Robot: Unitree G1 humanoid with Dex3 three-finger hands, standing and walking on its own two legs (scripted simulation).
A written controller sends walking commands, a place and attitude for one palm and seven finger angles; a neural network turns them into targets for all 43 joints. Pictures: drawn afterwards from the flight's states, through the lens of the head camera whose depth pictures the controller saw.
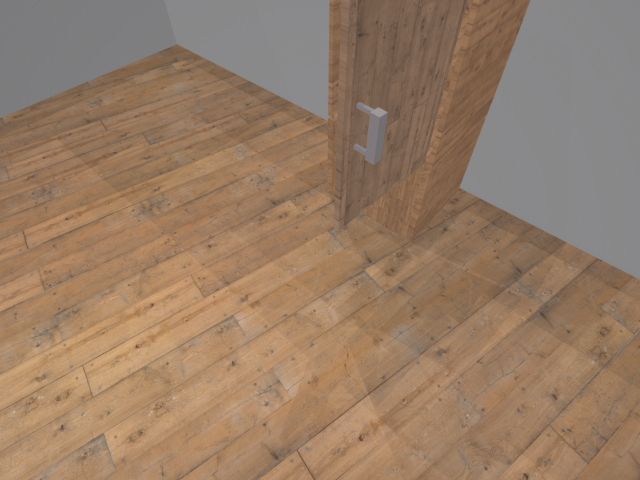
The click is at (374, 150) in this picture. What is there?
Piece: cupboard door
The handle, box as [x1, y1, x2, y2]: [353, 102, 387, 164]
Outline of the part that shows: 359,102 357,103 356,107 370,115 367,144 365,149 356,143 353,146 353,148 362,153 365,156 365,159 373,164 380,159 387,112 378,107 373,109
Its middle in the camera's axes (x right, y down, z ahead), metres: +0.10 -0.23 +0.83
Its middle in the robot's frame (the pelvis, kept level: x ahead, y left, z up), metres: +0.78 -0.06 -0.03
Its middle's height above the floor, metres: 0.74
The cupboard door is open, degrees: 86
